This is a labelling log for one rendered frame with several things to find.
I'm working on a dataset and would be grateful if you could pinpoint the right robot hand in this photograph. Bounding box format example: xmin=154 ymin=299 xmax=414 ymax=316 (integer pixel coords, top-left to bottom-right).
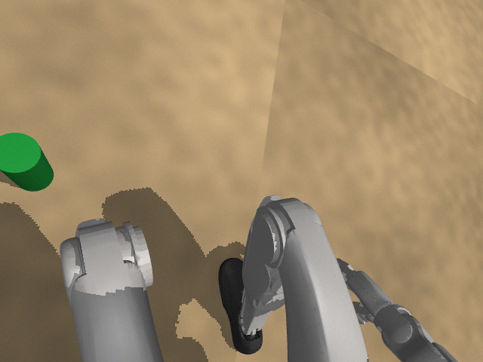
xmin=337 ymin=258 xmax=395 ymax=325

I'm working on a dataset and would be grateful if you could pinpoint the can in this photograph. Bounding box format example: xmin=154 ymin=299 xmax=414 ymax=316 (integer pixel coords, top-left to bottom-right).
xmin=0 ymin=133 xmax=54 ymax=192

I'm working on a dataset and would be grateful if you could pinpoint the right robot foot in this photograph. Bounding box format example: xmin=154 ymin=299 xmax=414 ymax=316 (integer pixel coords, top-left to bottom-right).
xmin=218 ymin=258 xmax=263 ymax=354

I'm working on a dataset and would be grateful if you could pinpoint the right robot arm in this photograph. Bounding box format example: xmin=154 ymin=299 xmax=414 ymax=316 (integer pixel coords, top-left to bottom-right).
xmin=374 ymin=304 xmax=458 ymax=362

